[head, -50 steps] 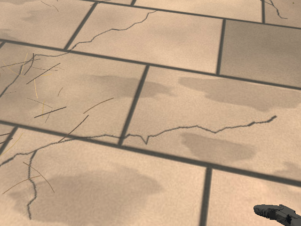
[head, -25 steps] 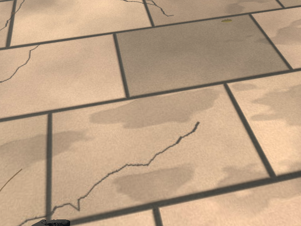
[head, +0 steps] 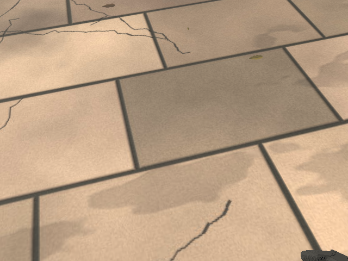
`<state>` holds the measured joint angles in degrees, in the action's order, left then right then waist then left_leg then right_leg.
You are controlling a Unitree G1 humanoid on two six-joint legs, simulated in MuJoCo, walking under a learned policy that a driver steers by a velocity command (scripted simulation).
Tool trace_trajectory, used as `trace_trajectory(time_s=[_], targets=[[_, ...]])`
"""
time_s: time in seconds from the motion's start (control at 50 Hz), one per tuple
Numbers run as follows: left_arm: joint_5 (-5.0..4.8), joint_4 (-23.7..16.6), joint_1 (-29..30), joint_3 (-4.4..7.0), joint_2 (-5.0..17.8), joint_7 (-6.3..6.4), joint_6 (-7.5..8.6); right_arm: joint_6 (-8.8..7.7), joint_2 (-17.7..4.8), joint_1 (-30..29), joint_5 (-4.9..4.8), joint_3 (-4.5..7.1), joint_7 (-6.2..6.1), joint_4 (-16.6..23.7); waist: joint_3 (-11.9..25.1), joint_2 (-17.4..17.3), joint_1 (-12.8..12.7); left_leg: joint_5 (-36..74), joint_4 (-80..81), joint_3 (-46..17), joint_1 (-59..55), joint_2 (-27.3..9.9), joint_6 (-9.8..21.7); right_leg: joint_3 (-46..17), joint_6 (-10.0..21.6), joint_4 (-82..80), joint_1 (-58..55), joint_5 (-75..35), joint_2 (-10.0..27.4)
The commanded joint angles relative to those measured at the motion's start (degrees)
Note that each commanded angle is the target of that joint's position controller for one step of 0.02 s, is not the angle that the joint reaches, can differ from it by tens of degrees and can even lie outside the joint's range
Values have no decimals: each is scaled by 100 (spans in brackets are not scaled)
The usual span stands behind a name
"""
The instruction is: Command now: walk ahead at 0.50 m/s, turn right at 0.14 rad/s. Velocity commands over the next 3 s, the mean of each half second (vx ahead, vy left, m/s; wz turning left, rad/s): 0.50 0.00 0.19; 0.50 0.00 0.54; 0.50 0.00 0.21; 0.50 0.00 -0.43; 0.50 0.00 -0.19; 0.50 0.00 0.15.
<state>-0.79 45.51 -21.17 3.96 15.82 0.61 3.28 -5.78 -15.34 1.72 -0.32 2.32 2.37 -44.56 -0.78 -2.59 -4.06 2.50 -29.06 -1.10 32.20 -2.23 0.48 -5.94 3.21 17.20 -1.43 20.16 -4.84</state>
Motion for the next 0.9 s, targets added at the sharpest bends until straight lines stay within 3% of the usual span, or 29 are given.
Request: trace_trajectory(time_s=[0.02, 0.04, 0.06, 0.08, 0.1, 0.12, 0.14, 0.16, 0.18, 0.22, 0.26, 0.36, 0.44, 0.5, 0.52, 0.54, 0.56, 0.58, 0.6, 0.62, 0.64, 0.66, 0.7, 0.76, 0.9], targets=[[-2, -158, -88, 259, 986, 54, -35, -149, -770, -149, -7, 222, 22, 408, -19, 893, 279, -600, 177, 151, -396, 148, 296, -752, 678, 391, -170, -3857, 1701], [12, -182, 2, 224, 932, 50, -61, -156, -945, 550, 11, 323, -10, 202, 447, 813, 646, -449, 287, 294, -1405, 282, 466, -523, 550, 1208, -37, -4655, 1411], [78, -287, 48, 125, 738, 49, -68, -157, -1211, 1530, 81, 400, -42, 26, 1278, 524, 1058, -254, 11, -383, -3063, -386, 818, -301, 357, 2609, 819, -3947, 1104], [30, -310, -759, -16, 247, 13, 23, -109, -1678, 2237, 114, 539, -54, -130, 2163, -934, 883, -1226, 245, -2872, -5329, -1730, 1742, 101, -152, 4877, 3075, -1162, 150], [-35, -269, -655, -25, 411, -1, 114, -94, -1233, 2370, -30, 417, -6, -244, 2201, -1246, 996, -2359, 1136, -4248, -5545, -1963, 1824, -410, -144, 5573, 4045, 1283, -11], [-121, -417, -37, 80, 832, -30, 164, -77, -956, 1935, -95, 320, -19, -179, 1239, -726, 991, -2883, 1271, -3611, -4816, -1781, 1541, -352, -93, 5877, 4539, 930, 394], [-89, -549, 427, 71, 853, -30, 202, -26, -841, 1485, -46, 269, -38, -63, 673, -250, 874, -2620, 1385, -2954, -3947, -1543, 1374, -80, -62, 5651, 4498, 410, 695], [21, -616, 687, 84, 805, -23, 226, 8, -745, 1215, 13, 220, -33, -11, 219, 11, 735, -2119, 1568, -2512, -3143, -1328, 1359, 49, -79, 5259, 4364, 70, 866], [78, -624, 628, 107, 751, -18, 222, -2, -676, 1083, 71, 183, -37, 31, 119, -112, 542, -1603, 1685, -2272, -2671, -1163, 1347, 29, -101, 4924, 4030, -178, 1027], [108, -590, 428, 84, 557, -17, 189, -8, -678, 1068, 35, 178, -51, 25, 158, -236, 368, -915, 1861, -1878, -2331, -937, 1398, 106, -215, 4448, 3680, -315, 1084], [141, -688, 651, 54, 459, 12, 163, -20, -840, 1185, -18, 226, -109, -22, 88, -196, 372, -401, 1980, -1564, -2152, -868, 1460, 215, -380, 3840, 3730, -602, 1071], [103, -950, 1732, -33, 267, -33, 234, 77, -1023, 1645, -110, 304, -249, -156, -27, -127, 705, -235, 1917, -1078, -1973, -530, 1172, 288, -586, 1889, 3301, -2248, 777], [16, -1138, 2365, -20, 355, -138, 327, 204, -1003, 2095, -151, 311, -298, -257, -86, -189, 903, -513, 1524, -1446, -2325, -673, 1111, 220, -572, 1194, 3086, -2373, 571], [-5, -1129, 2196, 62, 583, -168, 406, 282, -1079, 2059, -135, 360, -345, -214, -12, -359, 683, -518, 1032, -1878, -2574, -820, 966, 173, -419, 856, 2577, -1824, 538], [1, -1026, 1806, 116, 676, -152, 428, 298, -1028, 1974, -128, 350, -348, -174, 144, -374, 443, -292, 697, -1856, -2485, -703, 862, 252, -287, 646, 1986, -1773, 531], [64, -891, 1169, 213, 885, -107, 453, 288, -851, 1915, -95, 290, -331, -101, 607, -277, 129, -76, -96, -1671, -2180, -368, 689, 145, -72, 653, 908, -1731, 739], [140, -794, 178, 315, 1263, -47, 438, 264, -501, 1847, 28, 164, -314, 85, 1509, 383, -280, -1049, -1755, -1188, -1350, 41, 463, -832, 305, 854, -634, -1544, 1798], [157, -611, -122, 393, 1620, -77, 337, 174, -113, 2647, -119, 41, -299, 275, 2138, 2234, 108, -3658, -3478, -557, 615, 677, 175, -3284, 1198, 398, -2172, -553, 3011], [99, -667, -14, 274, 1039, -92, 306, 169, -724, 2511, -228, 164, -314, 142, 1725, 1623, -21, -3556, -4236, -797, 1276, 220, 128, -3570, 1148, 133, -1840, 485, 2946], [78, -704, 252, 173, 698, -74, 293, 196, -1011, 1947, -214, 257, -310, 224, 983, 1078, -120, -3008, -4373, -732, 1415, 36, 109, -2594, 893, 45, -1161, 287, 2665], [112, -700, 556, 120, 598, -81, 277, 228, -936, 1703, -165, 267, -315, 269, 604, 728, 10, -2579, -4276, -602, 1214, -151, 54, -1895, 757, -93, -487, -396, 2397], [125, -653, 765, 84, 474, -91, 263, 252, -861, 1546, -110, 282, -299, 344, 300, 735, 127, -2313, -4035, -588, 1111, -279, 20, -1431, 721, -254, 5, -870, 2199], [156, -575, 943, 85, 455, -92, 297, 345, -614, 1573, -150, 266, -237, 426, 72, 958, 328, -2065, -3778, -502, 735, -469, -22, -759, 713, -597, 649, -1347, 2026], [113, -429, 951, 164, 624, -83, 357, 435, -439, 1307, -112, 227, -206, 626, -47, 751, 382, -1690, -3250, -432, 865, -538, -128, -121, 819, -859, 799, -2012, 2053], [42, -173, 693, 272, 999, -20, 257, 382, -342, 259, -97, 147, 15, 1021, -239, 549, 63, -143, -1264, 31, 509, -379, 23, 1130, 563, -884, 476, -2434, 1955]])
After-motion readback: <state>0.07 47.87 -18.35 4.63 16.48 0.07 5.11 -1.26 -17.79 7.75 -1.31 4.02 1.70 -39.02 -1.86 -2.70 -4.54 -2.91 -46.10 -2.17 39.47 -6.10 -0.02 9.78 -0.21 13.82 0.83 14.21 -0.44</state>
